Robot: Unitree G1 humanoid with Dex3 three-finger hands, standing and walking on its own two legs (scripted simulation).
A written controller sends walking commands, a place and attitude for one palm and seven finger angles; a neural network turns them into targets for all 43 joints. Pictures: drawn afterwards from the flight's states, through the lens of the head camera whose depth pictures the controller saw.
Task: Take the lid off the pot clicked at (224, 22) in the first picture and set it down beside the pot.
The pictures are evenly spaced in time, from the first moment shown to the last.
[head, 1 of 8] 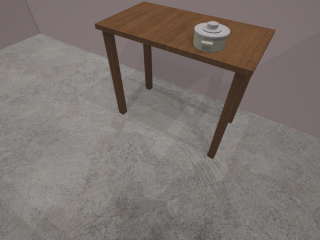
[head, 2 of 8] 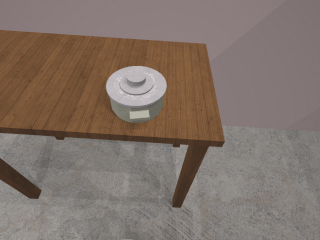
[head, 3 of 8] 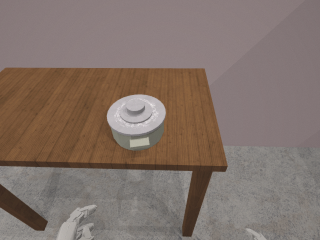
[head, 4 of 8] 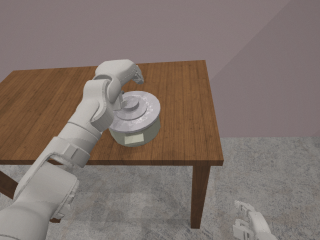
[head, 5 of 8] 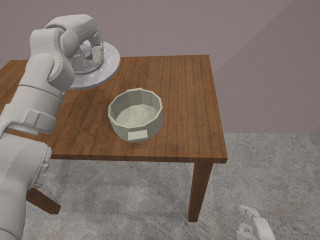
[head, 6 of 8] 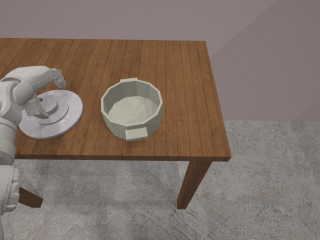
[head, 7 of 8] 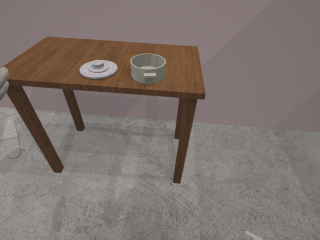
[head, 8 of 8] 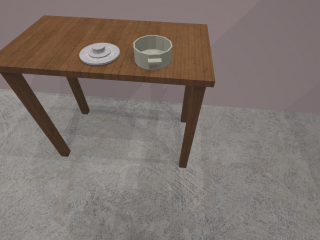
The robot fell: no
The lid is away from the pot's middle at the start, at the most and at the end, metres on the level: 0.00 0.27 0.24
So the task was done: yes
